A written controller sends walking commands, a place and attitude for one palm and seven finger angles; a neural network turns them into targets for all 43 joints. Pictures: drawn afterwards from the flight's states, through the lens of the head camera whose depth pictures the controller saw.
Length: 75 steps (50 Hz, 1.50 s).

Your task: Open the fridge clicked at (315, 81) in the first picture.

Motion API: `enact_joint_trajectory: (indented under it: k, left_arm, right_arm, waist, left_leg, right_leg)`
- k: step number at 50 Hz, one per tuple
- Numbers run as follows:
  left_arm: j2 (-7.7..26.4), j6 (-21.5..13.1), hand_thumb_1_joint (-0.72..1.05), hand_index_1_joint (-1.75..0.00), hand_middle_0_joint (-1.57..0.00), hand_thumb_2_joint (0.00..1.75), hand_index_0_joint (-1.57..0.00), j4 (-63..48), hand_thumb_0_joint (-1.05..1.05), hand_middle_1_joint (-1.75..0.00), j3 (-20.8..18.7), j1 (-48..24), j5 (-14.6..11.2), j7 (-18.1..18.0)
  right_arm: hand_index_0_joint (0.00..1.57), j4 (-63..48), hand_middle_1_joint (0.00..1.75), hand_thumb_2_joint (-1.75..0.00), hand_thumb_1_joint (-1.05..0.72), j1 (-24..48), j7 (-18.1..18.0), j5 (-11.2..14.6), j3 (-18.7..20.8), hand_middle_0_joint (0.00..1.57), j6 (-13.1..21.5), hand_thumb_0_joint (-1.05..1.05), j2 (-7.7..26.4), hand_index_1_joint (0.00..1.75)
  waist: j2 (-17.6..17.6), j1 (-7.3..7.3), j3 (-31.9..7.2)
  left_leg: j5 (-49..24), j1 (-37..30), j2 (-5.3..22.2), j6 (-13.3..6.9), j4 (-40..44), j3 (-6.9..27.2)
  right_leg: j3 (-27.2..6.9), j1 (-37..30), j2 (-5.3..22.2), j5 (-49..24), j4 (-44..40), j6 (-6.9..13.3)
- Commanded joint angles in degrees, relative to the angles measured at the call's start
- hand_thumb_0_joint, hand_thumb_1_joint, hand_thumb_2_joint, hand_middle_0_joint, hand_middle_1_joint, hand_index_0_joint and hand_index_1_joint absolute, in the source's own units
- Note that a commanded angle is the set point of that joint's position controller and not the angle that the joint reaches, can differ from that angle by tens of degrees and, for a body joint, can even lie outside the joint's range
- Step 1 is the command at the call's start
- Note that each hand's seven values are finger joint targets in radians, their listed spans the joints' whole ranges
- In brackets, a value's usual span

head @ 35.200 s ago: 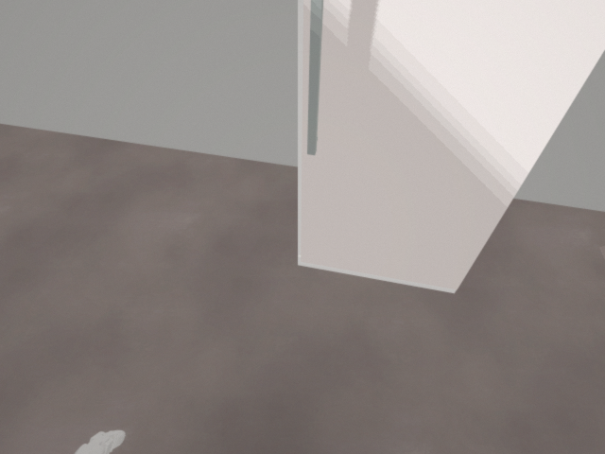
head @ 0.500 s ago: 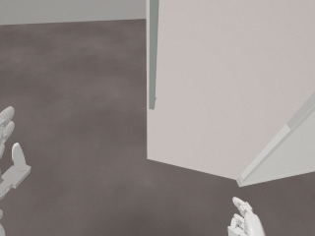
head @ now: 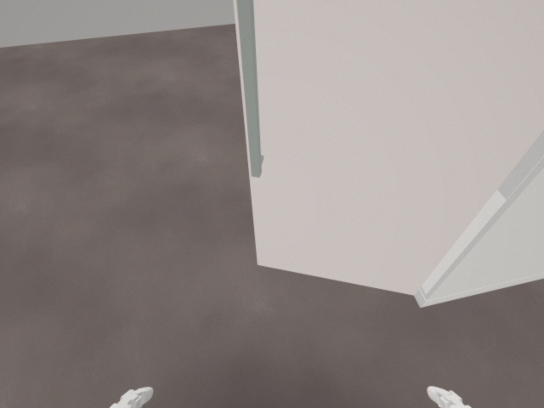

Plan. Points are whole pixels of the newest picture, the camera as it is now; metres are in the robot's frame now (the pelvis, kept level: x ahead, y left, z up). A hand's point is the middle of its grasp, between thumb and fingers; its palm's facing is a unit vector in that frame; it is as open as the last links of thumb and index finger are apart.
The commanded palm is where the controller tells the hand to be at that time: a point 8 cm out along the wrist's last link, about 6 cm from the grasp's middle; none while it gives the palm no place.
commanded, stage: let the arm hang, fingers relaxed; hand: left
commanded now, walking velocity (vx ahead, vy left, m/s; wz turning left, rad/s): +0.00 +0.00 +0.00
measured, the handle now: (253, 81) +0.66 +0.06 +0.13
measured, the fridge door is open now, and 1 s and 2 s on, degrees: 65 65 65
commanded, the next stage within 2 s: look to check the result in 0.84 s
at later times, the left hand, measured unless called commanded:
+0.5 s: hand out of the picture +0.06 +0.23 -0.14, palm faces +0.00 -0.95 -0.33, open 7.4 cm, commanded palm none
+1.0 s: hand out of the picture +0.11 +0.22 -0.14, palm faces -0.03 -0.95 -0.30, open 7.4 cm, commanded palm none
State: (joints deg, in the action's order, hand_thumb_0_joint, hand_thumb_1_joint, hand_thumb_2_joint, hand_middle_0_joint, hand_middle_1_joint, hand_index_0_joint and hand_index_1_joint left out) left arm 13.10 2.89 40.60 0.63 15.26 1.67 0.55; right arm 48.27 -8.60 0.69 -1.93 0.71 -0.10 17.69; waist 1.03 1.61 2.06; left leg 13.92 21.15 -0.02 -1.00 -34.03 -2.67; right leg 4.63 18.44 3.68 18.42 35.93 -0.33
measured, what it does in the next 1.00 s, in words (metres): stands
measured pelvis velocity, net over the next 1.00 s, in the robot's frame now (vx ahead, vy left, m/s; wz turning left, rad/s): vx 0.03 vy -0.01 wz -0.01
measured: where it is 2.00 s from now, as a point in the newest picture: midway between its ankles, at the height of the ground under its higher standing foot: outside the picture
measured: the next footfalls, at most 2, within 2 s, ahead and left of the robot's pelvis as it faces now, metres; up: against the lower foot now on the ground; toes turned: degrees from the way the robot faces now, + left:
none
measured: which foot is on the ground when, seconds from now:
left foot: down 0.00-1.00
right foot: down 0.00-1.00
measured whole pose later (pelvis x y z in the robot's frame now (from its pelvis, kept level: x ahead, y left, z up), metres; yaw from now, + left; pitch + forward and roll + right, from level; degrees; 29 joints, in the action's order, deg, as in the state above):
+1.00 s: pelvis +0.03 -0.01 +0.02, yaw +0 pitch +0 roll +0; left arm 16.8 -1.0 63.6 -0.9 5.9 0.8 0.4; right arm 63.3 -6.1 -0.3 -1.4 0.8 -0.1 18.6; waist 0.7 0.5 3.6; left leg 9.5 10.7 1.0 0.1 -20.3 -2.5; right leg 5.1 7.5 1.7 13.0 20.5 0.1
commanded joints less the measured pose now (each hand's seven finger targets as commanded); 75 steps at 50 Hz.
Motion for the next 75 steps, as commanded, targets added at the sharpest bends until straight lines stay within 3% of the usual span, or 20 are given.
enact_joint_trajectory:
  k: [1, 2, 4, 5, 8, 11, 15, 19, 27, 32, 47, 60, 75]
  left_arm:
    - [11.0, -2.9, 0.90, -0.30, -0.20, 0.90, -0.20, 0.7, 0.00, -0.30, -3.2, -3.0, -0.4, -1.5]
    - [10.6, -2.8, 0.90, -0.30, -0.20, 0.90, -0.20, 2.9, 0.00, -0.30, -3.2, -2.2, -0.6, -1.5]
    - [10.3, -2.9, 0.90, -0.30, -0.20, 0.90, -0.20, 6.9, 0.00, -0.30, -3.4, -0.5, -0.7, -1.4]
    - [10.3, -3.0, 0.90, -0.30, -0.20, 0.90, -0.20, 8.2, 0.00, -0.30, -4.1, 0.1, -0.5, -1.5]
    - [10.5, -3.5, 0.90, -0.30, -0.20, 0.90, -0.20, 11.6, 0.00, -0.30, -3.9, -0.9, -0.8, -1.3]
    - [10.8, -3.7, 0.90, -0.30, -0.20, 0.90, -0.20, 13.9, 0.00, -0.30, -3.9, -2.6, -0.8, -1.2]
    - [11.1, -3.7, 0.90, -0.30, -0.20, 0.90, -0.20, 16.3, 0.00, -0.30, -3.9, -3.0, -0.8, -1.2]
    - [11.3, -3.8, 0.90, -0.30, -0.20, 0.90, -0.20, 17.9, 0.00, -0.30, -3.8, -3.9, -0.9, -1.2]
    - [12.6, -4.4, 0.90, -0.30, -0.20, 0.90, -0.20, 19.0, 0.00, -0.30, -3.7, -6.6, -0.9, -1.3]
    - [13.4, -4.4, 0.90, -0.30, -0.20, 0.90, -0.20, 18.9, 0.00, -0.30, -3.5, -8.5, -0.8, -1.2]
    - [15.5, -5.0, 0.90, -0.30, -0.20, 0.90, -0.20, 19.4, 0.00, -0.30, -3.8, -10.6, -1.0, -1.0]
    - [16.7, -4.9, 0.90, -0.30, -0.20, 0.90, -0.20, 20.3, 0.00, -0.30, -3.6, -11.0, -1.0, -1.1]
    - [17.0, -5.0, 0.90, -0.30, -0.20, 0.90, -0.20, 20.0, 0.00, -0.30, -3.6, -11.5, -1.0, -1.2]
  right_arm:
    - [0.20, -1.3, 0.30, -0.90, -0.90, -1.1, -0.9, 0.0, 1.3, 0.20, 0.4, 0.00, 5.0, 0.30]
    - [0.20, -0.3, 0.30, -0.90, -0.90, -0.9, -1.1, 0.0, 1.2, 0.20, 0.4, 0.00, 5.2, 0.30]
    - [0.20, 1.3, 0.30, -0.90, -0.90, -1.0, -1.4, 0.1, 1.3, 0.20, 0.3, 0.00, 5.0, 0.30]
    - [0.20, 1.5, 0.30, -0.90, -0.90, -1.4, -1.6, 0.1, 1.6, 0.20, 0.1, 0.00, 5.2, 0.30]
    - [0.20, 4.2, 0.30, -0.90, -0.90, -4.0, -1.9, 0.3, 1.8, 0.20, 0.0, 0.00, 4.4, 0.30]
    - [0.20, 6.1, 0.30, -0.90, -0.90, -5.8, -2.0, 0.5, 2.3, 0.20, -0.1, 0.00, 4.7, 0.30]
    - [0.20, 7.8, 0.30, -0.90, -0.90, -5.8, -2.1, 0.6, 2.4, 0.20, 0.0, 0.00, 5.6, 0.30]
    - [0.20, 9.2, 0.30, -0.90, -0.90, -5.1, -2.1, 0.6, 2.5, 0.20, 0.3, 0.00, 6.2, 0.30]
    - [0.20, 10.9, 0.30, -0.90, -0.90, -1.6, -1.8, 0.6, 2.0, 0.20, 0.9, 0.00, 6.8, 0.30]
    - [0.20, 11.4, 0.30, -0.90, -0.90, 0.8, -1.6, 0.6, 1.8, 0.20, 0.9, 0.00, 7.7, 0.30]
    - [0.20, 11.7, 0.30, -0.90, -0.90, 3.7, -1.9, 0.8, 1.8, 0.20, 1.4, 0.00, 10.8, 0.30]
    - [0.20, 12.2, 0.30, -0.90, -0.90, 4.0, -2.1, 1.1, 1.6, 0.20, 1.0, 0.00, 11.7, 0.30]
    - [0.20, 12.3, 0.30, -0.90, -0.90, 4.1, -2.0, 1.0, 1.5, 0.20, 1.1, 0.00, 11.8, 0.30]
  waist:
    - [2.6, -0.46, -5.4]
    - [6.6, -1.14, -4.7]
    - [9.5, -1.83, -4.3]
    - [8.3, -2.15, -4.2]
    - [5.4, -1.30, -5.8]
    - [1.2, -0.72, -4.5]
    - [-0.1, -1.26, -1.5]
    - [-1.8, -1.30, -2.4]
    - [-2.2, -1.56, -3.1]
    - [-0.8, -1.56, -1.5]
    - [0.2, -1.27, -6.4]
    - [-2.0, -1.19, -5.1]
    - [-1.8, -1.19, -4.8]
  left_leg:
    - [-7.8, -6.3, 4.8, -1.1, 6.3, 6.3]
    - [-5.5, -4.1, 5.4, -1.3, 8.5, 7.3]
    - [-0.6, -1.5, 5.3, -1.4, 10.3, 7.6]
    - [-0.2, -1.6, 5.3, -1.5, 9.7, 7.7]
    - [-0.6, -3.8, 4.7, -0.9, 7.9, 6.6]
    - [-2.2, -6.1, 5.4, -0.9, 7.9, 6.4]
    - [-2.6, -5.5, 6.1, -1.1, 10.4, 7.2]
    - [-3.7, -6.8, 6.6, -1.2, 12.3, 7.3]
    - [-10.5, -9.5, 6.8, -0.8, 14.2, 6.7]
    - [-10.0, -9.7, 6.9, -0.6, 15.9, 6.8]
    - [-16.8, -14.8, 7.4, -0.3, 15.5, 6.0]
    - [-16.3, -16.1, 7.8, -0.1, 16.3, 5.7]
    - [-16.7, -16.6, 7.9, 0.2, 16.8, 5.2]
  right_leg:
    - [-6.6, -0.7, 4.0, -3.5, -9.9, 3.8]
    - [-6.3, -2.9, 2.9, -1.7, -9.9, 3.2]
    - [-6.1, -5.7, 2.2, -0.2, -11.0, 3.2]
    - [-6.0, -6.3, 2.3, -0.6, -12.0, 3.7]
    - [-7.7, -6.3, 4.1, -0.7, -14.7, 4.8]
    - [-7.0, -4.5, 4.5, -0.7, -16.2, 5.0]
    - [-6.0, -4.4, 3.4, -0.1, -16.7, 4.4]
    - [-5.6, -6.0, 3.3, -2.2, -16.5, 3.9]
    - [-5.5, -8.7, 3.7, -10.0, -16.3, 3.0]
    - [-5.7, -8.4, 3.7, -8.6, -17.5, 2.5]
    - [-5.8, -12.4, 4.6, -17.0, -18.3, 2.6]
    - [-5.9, -12.5, 4.5, -17.3, -20.1, 2.6]
    - [-6.0, -13.2, 4.6, -19.1, -20.7, 2.5]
